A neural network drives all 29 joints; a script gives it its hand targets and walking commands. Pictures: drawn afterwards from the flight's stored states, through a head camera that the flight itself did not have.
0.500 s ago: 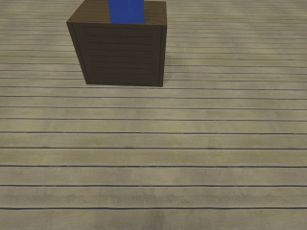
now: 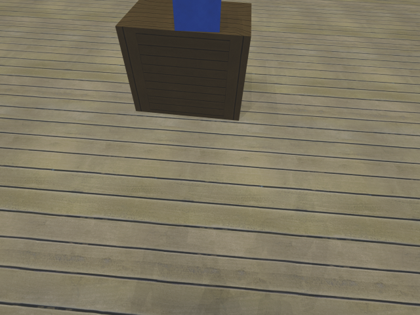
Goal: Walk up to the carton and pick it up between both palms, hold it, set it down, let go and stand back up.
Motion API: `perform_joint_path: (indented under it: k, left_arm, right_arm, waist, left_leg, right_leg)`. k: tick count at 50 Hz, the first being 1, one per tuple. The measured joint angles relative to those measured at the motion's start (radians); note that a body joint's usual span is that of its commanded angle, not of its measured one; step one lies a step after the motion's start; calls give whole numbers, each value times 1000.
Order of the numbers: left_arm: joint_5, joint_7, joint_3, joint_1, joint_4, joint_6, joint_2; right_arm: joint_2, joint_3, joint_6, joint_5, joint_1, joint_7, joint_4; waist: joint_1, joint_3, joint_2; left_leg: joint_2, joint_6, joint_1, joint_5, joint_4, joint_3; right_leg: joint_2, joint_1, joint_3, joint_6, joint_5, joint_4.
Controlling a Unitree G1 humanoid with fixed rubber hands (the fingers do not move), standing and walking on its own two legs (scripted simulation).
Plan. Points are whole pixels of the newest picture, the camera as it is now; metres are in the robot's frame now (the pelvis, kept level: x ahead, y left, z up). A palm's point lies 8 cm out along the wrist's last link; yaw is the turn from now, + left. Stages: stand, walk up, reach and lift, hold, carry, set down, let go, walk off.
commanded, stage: walk up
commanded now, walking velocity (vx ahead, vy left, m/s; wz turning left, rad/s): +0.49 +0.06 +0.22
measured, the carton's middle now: out of the picture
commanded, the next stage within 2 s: none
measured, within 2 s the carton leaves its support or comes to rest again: neither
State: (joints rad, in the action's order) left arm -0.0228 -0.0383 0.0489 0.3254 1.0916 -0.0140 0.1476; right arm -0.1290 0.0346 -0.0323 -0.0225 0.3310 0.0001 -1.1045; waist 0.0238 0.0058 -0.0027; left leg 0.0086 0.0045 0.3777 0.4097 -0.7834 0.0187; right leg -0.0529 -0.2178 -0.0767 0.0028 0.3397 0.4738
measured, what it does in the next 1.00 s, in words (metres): walks ahead: left foot, then right foot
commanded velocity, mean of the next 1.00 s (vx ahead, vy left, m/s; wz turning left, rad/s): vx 0.51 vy -0.06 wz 0.04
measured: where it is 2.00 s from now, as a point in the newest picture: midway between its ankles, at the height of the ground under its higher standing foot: (199, 179)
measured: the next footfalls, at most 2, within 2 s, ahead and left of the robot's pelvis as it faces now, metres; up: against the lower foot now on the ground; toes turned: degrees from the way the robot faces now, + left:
left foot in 0.24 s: +0.09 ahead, +0.20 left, +0.00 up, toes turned +10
right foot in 0.72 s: +0.50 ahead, -0.03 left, +0.00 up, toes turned -5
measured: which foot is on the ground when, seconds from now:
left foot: up 0.00-0.22, down 0.24-0.76, up 0.78-1.00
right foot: down 0.00-0.22, up 0.24-0.70, down 0.72-1.00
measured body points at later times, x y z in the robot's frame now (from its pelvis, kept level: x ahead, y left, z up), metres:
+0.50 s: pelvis +0.17 +0.09 +0.00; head +0.17 +0.13 +0.45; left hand +0.23 +0.32 -0.16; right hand +0.03 -0.11 -0.12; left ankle +0.05 +0.19 -0.74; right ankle +0.26 -0.07 -0.63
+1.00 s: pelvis +0.48 +0.03 +0.01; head +0.49 +0.00 +0.45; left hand +0.39 +0.27 -0.13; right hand +0.60 -0.22 -0.14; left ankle +0.48 +0.21 -0.63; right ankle +0.46 -0.03 -0.74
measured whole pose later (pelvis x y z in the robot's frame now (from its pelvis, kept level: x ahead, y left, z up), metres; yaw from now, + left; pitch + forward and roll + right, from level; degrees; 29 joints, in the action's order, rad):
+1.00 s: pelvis +0.48 +0.03 +0.01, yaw +2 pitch -1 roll +3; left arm -0.01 0.01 0.05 0.43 1.14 -0.10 0.18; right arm -0.24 0.08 0.05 -0.03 0.17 0.01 -0.96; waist 0.05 0.04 0.02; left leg 0.11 -0.01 0.56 0.17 -1.17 0.03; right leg -0.02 -0.12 -0.13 -0.07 0.25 0.39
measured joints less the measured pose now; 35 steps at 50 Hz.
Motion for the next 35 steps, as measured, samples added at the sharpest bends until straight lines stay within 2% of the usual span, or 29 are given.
perform_joint_path:
  k: [2, 4, 7, 9, 10, 11, 12, 13, 14, 16, 17, 20, 22, 25, 29, 32, 35]
  left_arm:
    - [-6, -5, 13, 11, 2, -17, 22]
    - [-10, -6, 16, 37, 16, -29, 32]
    - [-16, 3, 21, 68, 44, -35, 43]
    - [-18, 12, 29, 74, 57, -37, 53]
    - [-18, 16, 31, 77, 61, -35, 58]
    - [-19, 21, 31, 80, 63, -33, 62]
    - [-20, 25, 27, 83, 65, -30, 68]
    - [-19, 28, 22, 81, 66, -25, 75]
    - [-17, 33, 16, 80, 63, -19, 73]
    - [-15, 50, 10, 68, 45, -10, 54]
    - [-14, 59, 8, 51, 30, -13, 47]
    - [-8, 82, 4, -9, -19, -30, 43]
    - [-6, 88, 4, -51, -43, -29, 44]
    - [-1, 93, 7, -100, -62, -17, 46]
    - [-1, 100, 2, -163, -73, -3, 43]
    - [3, 102, -6, -228, -93, -11, 35]
    - [1, 93, -12, -281, -117, -31, 22]
  right_arm:
    - [-12, 14, 6, -10, -31, 18, 35]
    - [-32, 30, 27, -14, -68, 32, 75]
    - [-52, 45, 51, -9, -100, 37, 118]
    - [-57, 48, 56, -5, -100, 35, 127]
    - [-59, 48, 58, -4, -94, 33, 129]
    - [-63, 48, 64, -4, -85, 29, 131]
    - [-63, 49, 73, -6, -79, 23, 127]
    - [-52, 46, 81, -10, -74, 16, 119]
    - [-43, 40, 90, -10, -55, 9, 110]
    - [-37, 34, 97, -4, 23, 6, 82]
    - [-32, 30, 98, -2, 65, 7, 64]
    - [-5, 12, 96, -2, 167, 12, 23]
    - [13, 5, 103, -5, 223, 15, 7]
    - [37, -7, 115, -7, 284, 12, -16]
    - [57, -26, 132, -6, 313, -3, -26]
    - [66, -38, 141, -6, 305, -15, -28]
    - [53, -34, 142, -10, 287, -25, -37]
  waist:
    - [21, -8, -31]
    - [23, -22, -45]
    - [12, -51, -46]
    - [6, -66, -38]
    - [2, -72, -33]
    - [-5, -75, -26]
    - [-15, -71, -28]
    - [-23, -59, -46]
    - [-32, -54, -47]
    - [-60, -67, -8]
    - [-68, -67, 6]
    - [-71, -48, 3]
    - [-81, -34, 1]
    - [-76, -20, -7]
    - [-93, 3, -8]
    - [-110, 34, -7]
    - [-111, 61, 15]
  left_leg:
    - [13, -3, 72, -60, -123, 32]
    - [35, -5, 101, -82, -143, 34]
    - [66, -2, 62, -81, -28, 45]
    - [81, 4, 5, -64, 82, 69]
    - [84, 7, -31, -58, 136, 84]
    - [84, 10, -72, -51, 188, 99]
    - [76, 11, -89, -90, 209, 105]
    - [66, 4, -82, -92, 165, 115]
    - [69, -3, -83, -62, 127, 119]
    - [85, -13, -119, 23, 156, 81]
    - [89, -11, -147, -7, 195, 69]
    - [87, -1, -267, -76, 346, 86]
    - [87, 3, -325, -88, 415, 85]
    - [88, 13, -403, -72, 480, 102]
    - [92, 34, -484, -34, 539, 121]
    - [94, 61, -540, 1, 572, 126]
    - [119, 89, -585, 72, 542, 128]
  right_leg:
    - [-36, 21, -2, 8, -37, -49]
    - [-63, 48, -6, 27, -78, -102]
    - [-94, 80, -19, 61, -112, -131]
    - [-105, 91, -34, 78, -86, -104]
    - [-106, 88, -39, 80, -33, -65]
    - [-106, 73, -41, 65, 37, -1]
    - [-110, 38, -29, 34, 108, 101]
    - [-109, -17, 4, 8, 159, 248]
    - [-84, -78, 32, -9, 175, 402]
    - [-27, -188, 25, -31, 109, 631]
    - [-17, -238, 16, -37, 41, 703]
    - [-23, -374, 20, -30, -158, 766]
    - [-29, -443, 19, -20, -232, 751]
    - [-28, -516, 12, -13, -300, 698]
    - [-26, -524, -44, -5, -371, 476]
    - [-10, -468, -80, -17, -365, 252]
    - [33, -369, -105, -52, -295, 92]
